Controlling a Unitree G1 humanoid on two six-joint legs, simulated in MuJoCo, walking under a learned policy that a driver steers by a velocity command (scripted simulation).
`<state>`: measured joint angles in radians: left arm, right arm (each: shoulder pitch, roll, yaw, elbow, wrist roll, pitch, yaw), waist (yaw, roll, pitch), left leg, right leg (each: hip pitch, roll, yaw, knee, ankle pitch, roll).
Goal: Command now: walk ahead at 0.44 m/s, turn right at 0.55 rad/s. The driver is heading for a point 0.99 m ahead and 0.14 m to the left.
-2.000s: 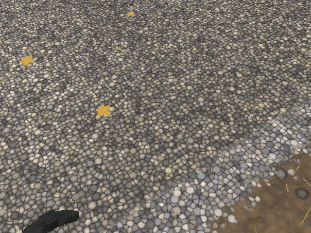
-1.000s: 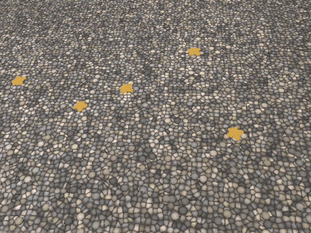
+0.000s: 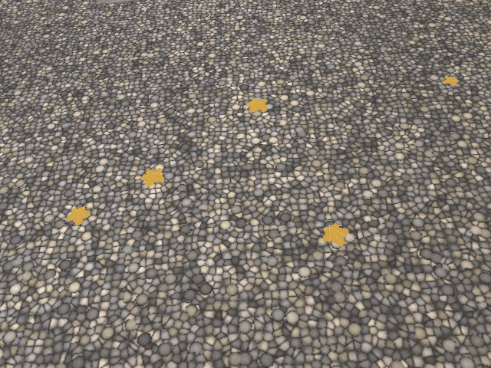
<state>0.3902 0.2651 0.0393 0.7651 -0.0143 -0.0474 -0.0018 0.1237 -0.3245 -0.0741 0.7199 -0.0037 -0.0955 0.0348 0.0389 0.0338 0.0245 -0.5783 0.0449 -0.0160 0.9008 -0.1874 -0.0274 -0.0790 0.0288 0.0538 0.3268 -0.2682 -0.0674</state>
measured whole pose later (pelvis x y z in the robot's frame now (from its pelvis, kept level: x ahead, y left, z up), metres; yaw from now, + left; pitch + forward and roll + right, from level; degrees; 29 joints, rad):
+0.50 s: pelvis +0.29 +0.03 +0.00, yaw +0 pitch +1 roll +1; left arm 0.15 0.29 0.03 0.65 0.01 -0.10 0.00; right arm 0.34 -0.28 -0.05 0.80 0.02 -0.07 0.02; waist -0.06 -0.03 0.05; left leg -0.19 -0.11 -0.07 0.32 -0.15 0.08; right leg -0.58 -0.07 0.07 0.93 -0.29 0.02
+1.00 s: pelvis +0.56 -0.01 +0.00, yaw +18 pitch +1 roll -2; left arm 0.34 0.28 0.07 0.77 0.01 -0.09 0.00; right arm 0.18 -0.33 -0.07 0.67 0.02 -0.02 0.02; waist 0.07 0.05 0.03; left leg -0.67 0.08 -0.06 0.97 -0.15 -0.02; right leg -0.08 0.02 -0.12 0.28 -0.22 -0.03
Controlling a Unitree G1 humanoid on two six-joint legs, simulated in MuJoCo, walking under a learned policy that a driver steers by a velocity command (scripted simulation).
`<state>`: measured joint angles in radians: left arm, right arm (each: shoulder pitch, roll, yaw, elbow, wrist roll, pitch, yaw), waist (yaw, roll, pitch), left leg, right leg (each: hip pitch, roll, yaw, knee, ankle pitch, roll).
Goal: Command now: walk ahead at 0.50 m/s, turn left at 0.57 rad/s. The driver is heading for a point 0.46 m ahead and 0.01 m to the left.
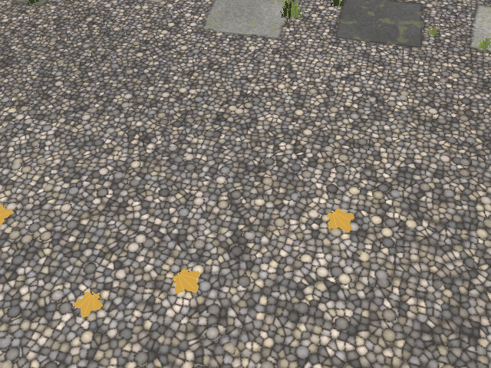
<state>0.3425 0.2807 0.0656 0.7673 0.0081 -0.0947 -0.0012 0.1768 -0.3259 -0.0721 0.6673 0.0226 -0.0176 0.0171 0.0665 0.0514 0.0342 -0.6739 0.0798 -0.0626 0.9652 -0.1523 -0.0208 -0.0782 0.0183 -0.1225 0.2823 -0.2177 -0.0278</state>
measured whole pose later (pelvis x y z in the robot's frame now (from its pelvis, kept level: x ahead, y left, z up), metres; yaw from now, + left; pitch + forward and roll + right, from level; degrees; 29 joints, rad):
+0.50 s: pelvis +0.27 +0.07 +0.00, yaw +9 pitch +0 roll +1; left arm 0.20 0.31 0.05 0.75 -0.01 -0.06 0.00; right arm 0.28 -0.26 -0.05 0.76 -0.01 -0.07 0.02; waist -0.03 -0.04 0.04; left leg -0.12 -0.08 0.05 0.29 -0.18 0.09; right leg -0.68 -0.14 0.04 0.96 -0.13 0.04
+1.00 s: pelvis +0.43 +0.07 -0.02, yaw +8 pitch +0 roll -1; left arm 0.12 0.22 0.02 0.82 0.02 -0.01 0.00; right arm 0.22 -0.26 -0.04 0.89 -0.02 0.04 -0.03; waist -0.01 0.01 0.03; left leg -0.29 0.05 -0.04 0.58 -0.29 -0.03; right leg -0.36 0.03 -0.05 0.50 -0.13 -0.03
